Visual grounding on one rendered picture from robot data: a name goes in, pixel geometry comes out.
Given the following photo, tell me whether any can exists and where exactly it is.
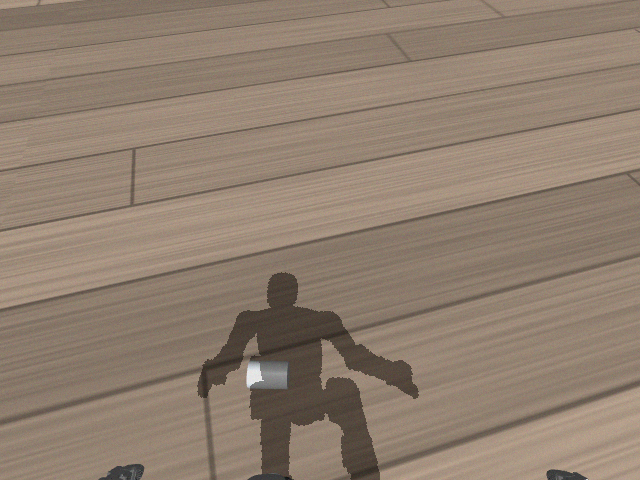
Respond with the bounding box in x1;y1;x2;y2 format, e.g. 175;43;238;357
247;360;290;389

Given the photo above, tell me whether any left robot hand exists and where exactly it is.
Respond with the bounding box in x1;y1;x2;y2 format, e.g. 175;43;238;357
99;464;144;480

